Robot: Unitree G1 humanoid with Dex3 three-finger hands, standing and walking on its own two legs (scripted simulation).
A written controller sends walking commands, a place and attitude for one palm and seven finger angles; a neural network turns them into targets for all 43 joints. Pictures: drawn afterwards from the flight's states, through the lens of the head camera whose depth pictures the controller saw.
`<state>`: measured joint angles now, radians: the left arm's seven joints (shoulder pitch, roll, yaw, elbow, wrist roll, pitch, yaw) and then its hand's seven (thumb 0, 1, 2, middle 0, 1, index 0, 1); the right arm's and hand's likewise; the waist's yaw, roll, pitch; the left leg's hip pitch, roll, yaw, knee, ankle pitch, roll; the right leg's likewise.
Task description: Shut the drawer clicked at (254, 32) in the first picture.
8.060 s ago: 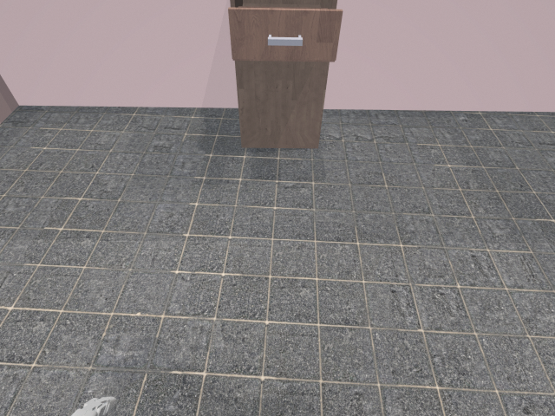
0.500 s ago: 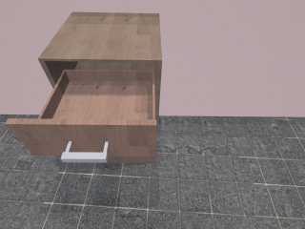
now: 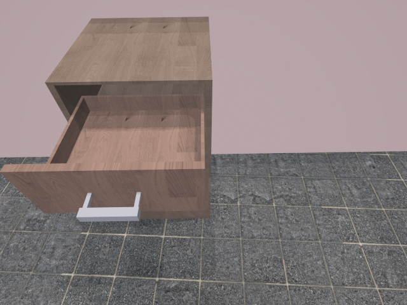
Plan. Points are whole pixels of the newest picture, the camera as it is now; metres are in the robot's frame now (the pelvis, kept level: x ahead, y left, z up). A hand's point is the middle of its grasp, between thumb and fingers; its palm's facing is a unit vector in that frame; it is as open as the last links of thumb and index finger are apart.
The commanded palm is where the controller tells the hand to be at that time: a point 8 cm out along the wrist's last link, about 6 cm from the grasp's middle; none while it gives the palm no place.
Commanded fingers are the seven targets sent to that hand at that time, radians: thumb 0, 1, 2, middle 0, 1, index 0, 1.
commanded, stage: raise the hand and make a fist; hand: left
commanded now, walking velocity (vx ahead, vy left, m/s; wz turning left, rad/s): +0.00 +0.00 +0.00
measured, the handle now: (111, 205) +0.32 +0.23 -0.02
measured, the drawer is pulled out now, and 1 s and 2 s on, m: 0.30 0.30 0.30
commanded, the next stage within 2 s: bring the fist close to the handle in 1.98 s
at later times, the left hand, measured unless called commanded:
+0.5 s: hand out of the picture +0.10 +0.16 -0.05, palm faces +0.11 -0.99 -0.02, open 6.0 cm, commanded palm +0.09 +0.22 -0.03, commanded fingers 0.00 0.90 0.90 -0.64 -0.78 -0.64 -0.78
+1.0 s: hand (91, 295) +0.14 +0.20 +0.02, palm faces +0.18 -0.98 -0.09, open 3.6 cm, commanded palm +0.09 +0.23 +0.03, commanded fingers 0.00 0.90 0.90 -1.14 -1.32 -1.14 -1.32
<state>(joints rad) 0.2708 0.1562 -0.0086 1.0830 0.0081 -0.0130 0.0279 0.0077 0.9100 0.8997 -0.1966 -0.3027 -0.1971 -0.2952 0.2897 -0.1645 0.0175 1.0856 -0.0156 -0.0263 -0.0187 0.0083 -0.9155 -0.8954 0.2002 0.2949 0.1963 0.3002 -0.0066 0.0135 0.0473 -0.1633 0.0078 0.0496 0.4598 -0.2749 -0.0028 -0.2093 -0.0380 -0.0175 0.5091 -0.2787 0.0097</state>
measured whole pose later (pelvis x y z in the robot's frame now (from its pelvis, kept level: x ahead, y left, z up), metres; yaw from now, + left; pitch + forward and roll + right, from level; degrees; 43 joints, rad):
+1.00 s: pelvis -0.02 +0.00 -0.06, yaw +3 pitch +9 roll -1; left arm 0.68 0.20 0.18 -0.28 -0.25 -0.35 -0.14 0.02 0.90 0.90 -0.94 -1.11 -0.94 -1.11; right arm 0.31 -0.22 -0.03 0.58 0.03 -0.24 -0.05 0.02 -0.90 -0.90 0.20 0.30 0.20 0.30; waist 0.00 0.02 -0.10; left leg -0.67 0.03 -0.02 1.00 -0.48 -0.01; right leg -0.66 -0.03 -0.08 0.96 -0.46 0.00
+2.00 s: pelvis -0.01 -0.01 -0.04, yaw +3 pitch +3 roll -1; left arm 0.70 0.23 0.18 -0.41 -0.28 -0.22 -0.21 0.02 0.89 0.90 -1.40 -1.60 -1.40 -1.60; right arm 0.26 -0.23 0.03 0.55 0.06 -0.33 -0.07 0.01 -0.90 -0.90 0.20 0.30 0.20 0.30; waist 0.04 0.06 -0.10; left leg -0.46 0.04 -0.04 0.86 -0.45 -0.02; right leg -0.44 -0.02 -0.10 0.81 -0.43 -0.01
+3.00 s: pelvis -0.02 +0.00 -0.07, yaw +3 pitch +12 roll -1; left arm 0.40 0.19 0.11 -0.08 -0.21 -0.36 -0.17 0.02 0.89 0.90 -1.40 -1.60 -1.40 -1.60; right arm 0.23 -0.23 0.02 0.54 0.01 -0.22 -0.04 0.01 -0.90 -0.90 0.20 0.30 0.20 0.30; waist -0.01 0.03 -0.10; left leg -0.77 0.03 -0.03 1.06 -0.50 -0.01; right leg -0.75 -0.04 -0.08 1.02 -0.49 0.00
